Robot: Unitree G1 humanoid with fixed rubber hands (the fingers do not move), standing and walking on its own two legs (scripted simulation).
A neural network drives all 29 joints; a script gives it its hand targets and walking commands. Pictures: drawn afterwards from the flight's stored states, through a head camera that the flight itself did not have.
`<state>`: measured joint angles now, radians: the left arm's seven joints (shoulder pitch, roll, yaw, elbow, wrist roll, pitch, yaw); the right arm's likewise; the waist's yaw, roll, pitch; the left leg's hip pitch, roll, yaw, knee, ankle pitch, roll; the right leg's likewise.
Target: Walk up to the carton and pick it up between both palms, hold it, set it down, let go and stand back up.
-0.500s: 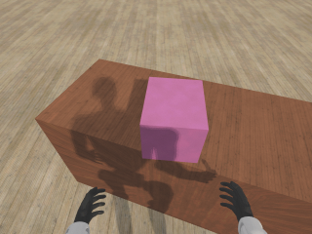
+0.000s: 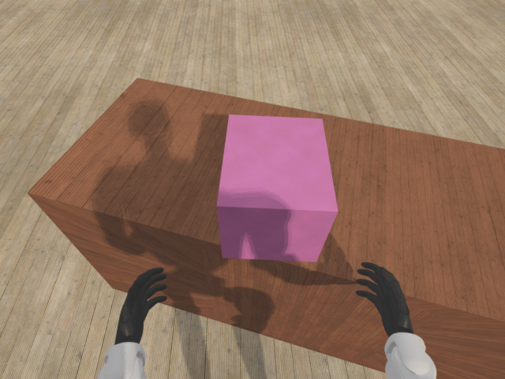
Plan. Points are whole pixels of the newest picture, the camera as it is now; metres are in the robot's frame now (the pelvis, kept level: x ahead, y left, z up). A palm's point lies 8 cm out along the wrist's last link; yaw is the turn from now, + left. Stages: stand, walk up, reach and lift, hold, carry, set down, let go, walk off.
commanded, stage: reach and lift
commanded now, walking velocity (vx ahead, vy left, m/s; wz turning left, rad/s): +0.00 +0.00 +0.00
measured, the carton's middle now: (272, 188) +0.49 -0.03 -0.04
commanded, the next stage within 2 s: none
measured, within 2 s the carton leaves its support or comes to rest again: neither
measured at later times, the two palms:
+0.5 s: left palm (145, 265) +0.31 +0.19 -0.01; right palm (385, 260) +0.31 -0.21 +0.00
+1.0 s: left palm (151, 205) +0.38 +0.18 +0.06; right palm (376, 205) +0.38 -0.19 +0.06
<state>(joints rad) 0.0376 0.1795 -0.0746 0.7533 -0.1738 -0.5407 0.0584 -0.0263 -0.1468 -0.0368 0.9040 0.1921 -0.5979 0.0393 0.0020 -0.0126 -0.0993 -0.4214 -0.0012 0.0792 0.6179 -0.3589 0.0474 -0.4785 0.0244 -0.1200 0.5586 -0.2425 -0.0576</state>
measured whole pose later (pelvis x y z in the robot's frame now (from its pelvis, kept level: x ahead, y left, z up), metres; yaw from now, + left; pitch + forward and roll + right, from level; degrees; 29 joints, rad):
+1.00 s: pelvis -0.01 -0.01 +0.01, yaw +0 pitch +15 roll -1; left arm -0.67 0.19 0.09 1.17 -0.13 -0.35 0.04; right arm -0.70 -0.16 -0.04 1.15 0.18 -0.30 -0.08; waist -0.01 0.03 -0.20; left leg -0.48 -0.01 0.09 0.44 -0.23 0.05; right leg -0.52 0.03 -0.11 0.36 -0.10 -0.06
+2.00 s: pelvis -0.02 +0.00 +0.00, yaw +1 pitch +33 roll +0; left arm -1.01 0.24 0.01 1.45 -0.21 -0.43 0.05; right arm -1.01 -0.24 -0.09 1.35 0.19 -0.31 -0.02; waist -0.04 0.03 -0.30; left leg -0.85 -0.04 0.07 0.43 -0.16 0.06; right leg -0.90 0.00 -0.12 0.37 -0.06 -0.06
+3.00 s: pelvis +0.00 -0.03 +0.01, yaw +4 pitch +28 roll +1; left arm -0.95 -0.02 0.70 1.13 0.52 -0.32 -0.01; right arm -0.84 0.15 -0.77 0.91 -0.62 -0.35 -0.09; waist -0.05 0.03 -0.18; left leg -0.62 -0.03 0.02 0.23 -0.09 0.03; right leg -0.66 0.03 -0.16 0.16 0.00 -0.08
